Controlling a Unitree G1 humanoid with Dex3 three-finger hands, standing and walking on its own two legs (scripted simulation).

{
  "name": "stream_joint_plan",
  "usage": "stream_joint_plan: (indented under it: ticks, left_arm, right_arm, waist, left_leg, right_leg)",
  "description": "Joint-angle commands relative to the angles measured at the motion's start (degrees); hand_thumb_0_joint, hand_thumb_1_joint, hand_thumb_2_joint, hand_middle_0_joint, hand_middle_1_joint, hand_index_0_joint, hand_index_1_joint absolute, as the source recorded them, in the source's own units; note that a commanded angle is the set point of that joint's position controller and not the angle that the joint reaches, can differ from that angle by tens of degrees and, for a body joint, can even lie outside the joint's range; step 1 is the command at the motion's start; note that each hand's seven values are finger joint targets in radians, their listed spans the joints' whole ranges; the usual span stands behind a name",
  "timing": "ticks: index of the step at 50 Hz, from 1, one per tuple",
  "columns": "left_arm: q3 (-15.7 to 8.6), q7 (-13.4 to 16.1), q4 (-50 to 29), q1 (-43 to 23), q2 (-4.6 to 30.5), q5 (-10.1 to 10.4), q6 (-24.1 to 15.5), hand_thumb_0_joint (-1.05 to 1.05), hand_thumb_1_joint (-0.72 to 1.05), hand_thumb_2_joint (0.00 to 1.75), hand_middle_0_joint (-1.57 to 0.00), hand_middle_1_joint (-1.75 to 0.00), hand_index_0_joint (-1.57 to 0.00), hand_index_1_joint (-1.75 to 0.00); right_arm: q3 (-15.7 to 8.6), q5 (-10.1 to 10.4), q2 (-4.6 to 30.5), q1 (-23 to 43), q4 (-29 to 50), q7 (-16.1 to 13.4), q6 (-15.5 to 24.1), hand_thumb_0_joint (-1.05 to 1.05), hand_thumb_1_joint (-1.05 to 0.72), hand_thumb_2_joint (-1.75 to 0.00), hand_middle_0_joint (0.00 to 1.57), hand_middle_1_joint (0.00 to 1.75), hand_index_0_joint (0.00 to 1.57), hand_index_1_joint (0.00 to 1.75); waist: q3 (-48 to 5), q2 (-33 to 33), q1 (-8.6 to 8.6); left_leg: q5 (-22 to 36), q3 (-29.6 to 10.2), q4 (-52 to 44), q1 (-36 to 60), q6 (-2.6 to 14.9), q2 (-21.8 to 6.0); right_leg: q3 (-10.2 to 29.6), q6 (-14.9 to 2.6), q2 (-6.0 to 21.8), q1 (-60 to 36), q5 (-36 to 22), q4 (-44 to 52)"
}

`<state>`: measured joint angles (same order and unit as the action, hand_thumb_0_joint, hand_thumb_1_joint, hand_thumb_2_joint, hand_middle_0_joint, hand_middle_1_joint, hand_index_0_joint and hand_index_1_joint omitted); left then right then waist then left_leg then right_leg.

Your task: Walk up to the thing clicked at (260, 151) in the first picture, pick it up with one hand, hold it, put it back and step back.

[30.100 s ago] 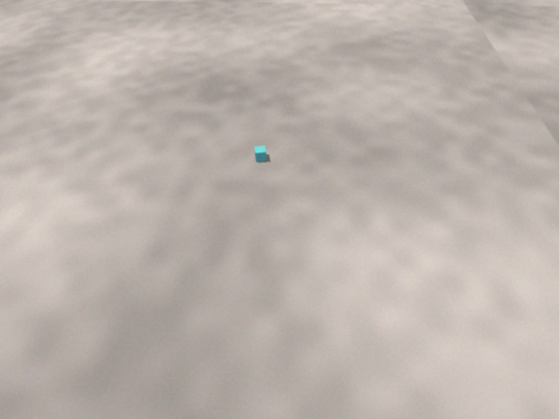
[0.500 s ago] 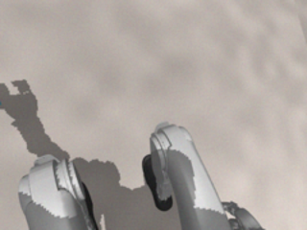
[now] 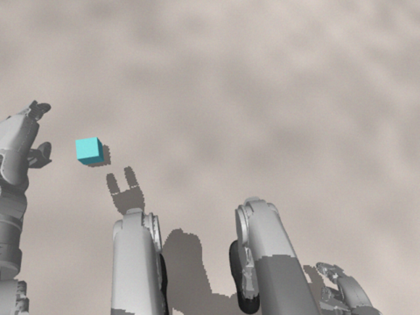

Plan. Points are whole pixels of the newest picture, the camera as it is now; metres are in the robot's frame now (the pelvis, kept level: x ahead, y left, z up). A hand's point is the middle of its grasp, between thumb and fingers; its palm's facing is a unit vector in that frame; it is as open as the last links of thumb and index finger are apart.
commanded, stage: home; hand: left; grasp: from above
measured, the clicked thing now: (90, 151) +0.53 +0.33 -0.40
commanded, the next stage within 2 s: none
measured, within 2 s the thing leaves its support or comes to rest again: neither
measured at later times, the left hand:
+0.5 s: hand (15, 227) +0.28 +0.24 +0.09, palm faces +0.08 -0.93 -0.35, open 7.4 cm
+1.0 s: hand out of the picture +0.21 +0.20 +0.24, palm faces +0.20 -0.96 -0.20, open 7.4 cm
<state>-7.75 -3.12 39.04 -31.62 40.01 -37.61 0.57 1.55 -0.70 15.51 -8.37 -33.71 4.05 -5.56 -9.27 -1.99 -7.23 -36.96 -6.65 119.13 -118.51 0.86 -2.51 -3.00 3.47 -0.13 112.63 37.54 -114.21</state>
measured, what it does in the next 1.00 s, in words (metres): rises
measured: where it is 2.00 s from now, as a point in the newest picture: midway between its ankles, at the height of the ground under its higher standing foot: (202, 296)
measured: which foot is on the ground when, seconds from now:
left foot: down 0.00-1.00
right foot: down 0.00-1.00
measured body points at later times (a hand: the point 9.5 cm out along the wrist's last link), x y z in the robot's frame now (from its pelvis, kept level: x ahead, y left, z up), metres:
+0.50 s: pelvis +0.03 +0.00 +0.19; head +0.14 +0.04 +0.62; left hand +0.27 +0.28 +0.12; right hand +0.23 -0.23 +0.10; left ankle +0.08 +0.12 -0.40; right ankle +0.10 -0.14 -0.40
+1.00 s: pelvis +0.08 +0.00 +0.28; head +0.09 +0.00 +0.73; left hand +0.20 +0.25 +0.26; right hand +0.27 -0.22 +0.22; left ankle +0.08 +0.12 -0.40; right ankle +0.10 -0.14 -0.40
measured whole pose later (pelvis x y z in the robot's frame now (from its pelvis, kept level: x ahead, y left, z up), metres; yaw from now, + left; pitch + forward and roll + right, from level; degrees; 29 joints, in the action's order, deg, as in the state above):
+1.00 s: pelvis +0.08 +0.00 +0.28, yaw +8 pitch +10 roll -3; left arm -1.9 1.7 -8.6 29.8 12.7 3.8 26.5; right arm 2.2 1.0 12.2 -16.7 -29.7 -11.2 12.2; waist -10.4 -3.3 -2.2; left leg -26.9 -3.1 57.7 -41.1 -0.6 -2.6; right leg -3.4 1.7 0.9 36.4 26.6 -53.0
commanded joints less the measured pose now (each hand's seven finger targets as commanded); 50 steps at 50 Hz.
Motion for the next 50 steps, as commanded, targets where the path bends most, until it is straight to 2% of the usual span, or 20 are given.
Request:
stream_joint_plan:
  ticks: [1, 4, 9, 11, 12, 13, 16, 17, 18, 22, 23, 25, 28, 31, 32, 37, 40, 42, 46, 50]
  left_arm:
    - [-2.93, 1.25, -16.06, -6.47, 8.3, 8.06, 0.94, 0.0, 0.9, 0.9, -0.2, -0.3, -0.2, -0.3]
    - [-3.07, 2.07, -20.97, -3.38, 6.14, 12.44, 2.35, 0.0, 0.9, 0.9, -0.2, -0.3, -0.2, -0.3]
    - [-2.7, 4.08, -26.77, 5.69, 0.83, 19.58, 6.17, 0.0, 0.9, 0.91, -0.2, -0.3, -0.2, -0.3]
    - [-2.45, 4.77, -26.85, 9.49, -1.75, 22.21, 7.8, 0.0, 0.9, 0.91, -0.2, -0.3, -0.2, -0.3]
    - [-3.03, 5.18, -27.94, 10.19, -1.6, 23.55, 8.51, 0.0, 0.9, 0.91, -0.2, -0.3, -0.2, -0.3]
    - [-2.0, 5.38, -28.29, 13.49, -3.99, 24.93, 9.29, 0.0, 0.9, 0.9, -0.2, -0.3, -0.2, -0.3]
    - [-2.6, 6.42, -31.53, 18.25, -5.4, 29.24, 11.9, 0.0, 0.9, 0.9, -0.2, -0.3, -0.2, -0.3]
    - [-1.66, 6.64, -34.22, 18.71, -6.62, 30.39, 12.58, 0.0, 0.9, 0.9, -0.2, -0.3, -0.2, -0.3]
    - [-2.0, 6.91, -35.54, 19.74, -7.33, 31.38, 13.33, 0.0, 0.9, 0.91, -0.2, -0.31, -0.2, -0.31]
    - [-1.67, 8.0, -37.05, 27.76, -10.75, 34.77, 16.47, 0.0, 0.9, 0.9, -0.2, -0.3, -0.2, -0.3]
    - [-0.96, 8.16, -37.64, 28.8, -12.47, 35.6, 17.08, 0.0, 0.9, 0.9, -0.2, -0.3, -0.2, -0.3]
    - [-1.73, 8.4, -39.34, 31.29, -13.6, 37.4, 18.18, 0.0, 0.9, 0.9, -0.2, -0.3, -0.2, -0.3]
    - [-0.45, 8.05, -40.79, 36.64, -16.68, 39.19, 19.65, 0.0, 0.9, 0.9, -0.2, -0.3, -0.2, -0.3]
    - [-1.17, 7.88, -44.54, 41.7, -17.38, 40.67, 20.77, 0.0, 0.9, 0.9, -0.2, -0.3, -0.2, -0.3]
    - [-0.11, 7.64, -45.02, 43.65, -18.82, 40.96, 21.16, 0.0, 0.9, 0.9, -0.2, -0.3, -0.2, -0.3]
    - [0.64, 7.2, -52.2, 52.05, -20.28, 41.2, 22.68, 0.0, 0.9, 0.9, -0.2, -0.3, -0.2, -0.3]
    - [2.34, 6.58, -54.88, 56.22, -21.83, 41.18, 23.2, 0.0, 0.9, 0.9, -0.2, -0.3, -0.2, -0.3]
    - [2.65, 6.14, -56.83, 57.37, -22.06, 41.13, 23.33, 0.0, 0.9, 0.9, -0.2, -0.3, -0.2, -0.3]
    - [2.63, 5.38, -57.98, 59.53, -22.18, 40.97, 23.42, 0.0, 0.9, 0.9, -0.2, -0.3, -0.2, -0.3]
    - [2.75, 4.58, -57.06, 56.98, -22.24, 40.46, 22.88, 0.0, 0.9, 0.9, -0.2, -0.3, -0.2, -0.3]
  right_arm:
    - [-5.09, 0.84, 10.95, -6.71, 3.95, -1.46, 3.01, 0.0, -0.9, -0.9, 0.2, 0.3, 0.2, 0.3]
    - [-5.45, 1.42, 10.44, -5.21, 5.49, -2.41, 4.57, 0.0, -0.9, -0.9, 0.2, 0.3, 0.2, 0.3]
    - [-5.46, 2.23, 9.01, -2.39, 6.93, -4.08, 7.23, 0.0, -0.9, -0.9, 0.2, 0.3, 0.2, 0.3]
    - [-5.21, 2.51, 8.81, -1.23, 6.72, -4.9, 8.2, 0.0, -0.9, -0.9, 0.2, 0.3, 0.2, 0.3]
    - [-5.06, 2.58, 8.75, -0.62, 6.82, -5.34, 8.64, 0.0, -0.9, -0.9, 0.2, 0.3, 0.2, 0.3]
    - [-4.99, 2.68, 8.29, -0.37, 7.29, -5.75, 9.09, 0.0, -0.9, -0.9, 0.2, 0.3, 0.2, 0.3]
    - [-4.26, 2.99, 7.33, 0.49, 8.23, -7.02, 10.37, 0.0, -0.9, -0.9, 0.2, 0.3, 0.2, 0.3]
    - [-4.1, 3.03, 6.98, 0.61, 8.42, -7.55, 10.88, 0.0, -0.9, -0.9, 0.2, 0.3, 0.2, 0.3]
    - [-3.99, 2.98, 6.8, 0.23, 8.52, -8.04, 11.38, 0.0, -0.9, -0.9, 0.2, 0.3, 0.2, 0.3]
    - [-2.84, 3.05, 5.69, -1.31, 8.13, -10.13, 13.0, 0.0, -0.9, -0.9, 0.2, 0.3, 0.2, 0.3]
    - [-2.51, 2.94, 5.29, -1.98, 7.76, -10.65, 13.4, 0.0, -0.9, -0.9, 0.2, 0.3, 0.2, 0.3]
    - [-2.05, 2.89, 4.97, -2.45, 7.74, -11.78, 14.42, 0.0, -0.9, -0.9, 0.2, 0.3, 0.2, 0.3]
    - [-1.54, 2.65, 4.44, -3.56, 7.92, -13.22, 15.83, 0.0, -0.9, -0.9, 0.2, 0.3, 0.2, 0.3]
    - [-1.14, 2.56, 3.95, -4.28, 9.21, -14.2, 16.97, 0.0, -0.9, -0.9, 0.2, 0.3, 0.2, 0.3]
    - [-1.12, 2.44, 3.85, -4.47, 9.24, -14.4, 17.39, 0.0, -0.9, -0.9, 0.2, 0.3, 0.2, 0.3]
    - [-1.21, 2.21, 3.14, -4.96, 11.44, -15.29, 18.89, 0.0, -0.9, -0.9, 0.2, 0.3, 0.2, 0.3]
    - [-1.3, 1.8, 2.99, -4.98, 11.88, -15.57, 19.71, 0.0, -0.9, -0.9, 0.2, 0.3, 0.2, 0.3]
    - [-1.69, 1.72, 3.08, -5.15, 12.21, -15.67, 20.12, 0.0, -0.9, -0.9, 0.2, 0.3, 0.2, 0.3]
    - [-1.87, 1.45, 3.26, -4.51, 12.44, -15.78, 21.08, 0.0, -0.9, -0.9, 0.2, 0.3, 0.2, 0.3]
    - [-2.25, 0.91, 3.77, -4.15, 11.88, -15.7, 22.11, 0.0, -0.9, -0.9, 0.2, 0.3, 0.2, 0.3]
  waist:
    - [-32.55, -11.02, -0.03]
    - [-32.83, -10.82, 0.64]
    - [-31.44, -8.76, 1.6]
    - [-28.95, -8.55, 1.47]
    - [-27.99, -8.76, 1.86]
    - [-26.93, -8.16, 1.38]
    - [-24.75, -6.22, 2.16]
    - [-24.78, -7.06, 2.04]
    - [-25.74, -6.61, 1.71]
    - [-21.92, -5.48, 2.23]
    - [-21.04, -5.04, 1.68]
    - [-20.45, -5.13, 2.47]
    - [-16.45, -5.45, 2.35]
    - [-14.38, -4.18, 3.65]
    - [-13.26, -4.14, 3.33]
    - [-8.88, -3.68, 4.43]
    - [-6.79, -2.66, 4.28]
    - [-5.81, -2.66, 3.85]
    - [-3.81, -0.24, 4.22]
    - [-1.83, -0.8, 3.58]
  left_leg:
    - [5.37, -0.17, -22.89, 36.02, 1.14, 0.38]
    - [4.04, -0.16, -27.01, 40.94, 0.86, 0.3]
    - [4.01, 0.94, -33.22, 47.33, 0.57, 0.67]
    - [2.87, -0.24, -36.51, 49.86, 0.3, 0.63]
    - [2.23, -0.72, -37.96, 51.02, 0.25, 0.6]
    - [2.22, -0.43, -39.16, 52.09, 0.25, 0.69]
    - [0.97, 0.11, -43.64, 55.32, 0.38, 0.94]
    - [2.07, 0.67, -44.75, 57.16, 0.29, 0.92]
    - [3.44, 0.59, -45.74, 59.48, 0.23, 0.95]
    - [9.08, 0.08, -51.04, 65.86, -0.22, 0.77]
    - [10.85, 0.39, -52.1, 66.73, -0.19, 0.68]
    - [12.96, 0.61, -54.39, 69.92, -0.28, 0.72]
    - [15.63, 0.77, -58.52, 73.59, -0.55, 0.7]
    - [17.05, 2.27, -61.74, 76.21, -0.28, 1.39]
    - [17.45, 2.37, -62.86, 77.25, -0.38, 1.33]
    - [17.69, 3.05, -68.18, 81.0, -0.43, 1.7]
    - [19.2, 2.89, -70.02, 82.62, -0.48, 1.55]
    - [20.37, 3.38, -70.64, 83.69, -0.38, 1.75]
    - [20.99, 4.12, -70.85, 84.04, -0.01, 2.19]
    - [17.19, 3.42, -72.28, 84.2, -0.21, 1.88]
  right_leg:
    - [-2.77, -4.82, -1.24, -20.31, -9.5, 17.02]
    - [-2.19, -4.69, -0.93, -24.36, -8.73, 21.0]
    - [-0.63, -4.54, -0.65, -32.77, -8.14, 28.95]
    - [-0.43, -4.47, -0.46, -34.2, -7.41, 30.76]
    - [-0.27, -4.44, -0.43, -34.99, -7.09, 31.68]
    - [-0.08, -4.43, -0.45, -36.23, -6.84, 33.46]
    - [0.81, -4.37, -0.46, -42.08, -5.7, 39.0]
    - [0.95, -4.43, -0.53, -43.91, -6.57, 40.61]
    - [1.02, -4.33, -0.5, -46.09, -7.83, 41.79]
    - [0.78, -4.23, -0.5, -52.44, -12.33, 47.07]
    - [0.89, -4.19, -0.52, -54.71, -13.88, 48.5]
    - [0.81, -4.16, -0.52, -58.18, -15.5, 50.84]
    - [0.32, -4.05, -0.79, -62.0, -17.54, 54.56]
    - [0.18, -3.91, -0.92, -68.04, -18.85, 59.28]
    - [0.04, -3.86, -1.0, -68.99, -19.21, 60.22]
    - [-0.76, -3.77, -1.33, -73.88, -18.98, 65.59]
    - [-1.62, -3.75, -1.75, -75.24, -19.79, 67.01]
    - [-1.72, -3.69, -1.76, -75.9, -20.54, 68.2]
    - [-1.82, -3.47, -1.55, -77.1, -20.64, 69.61]
    - [-1.89, -3.42, -1.52, -75.68, -17.3, 69.68]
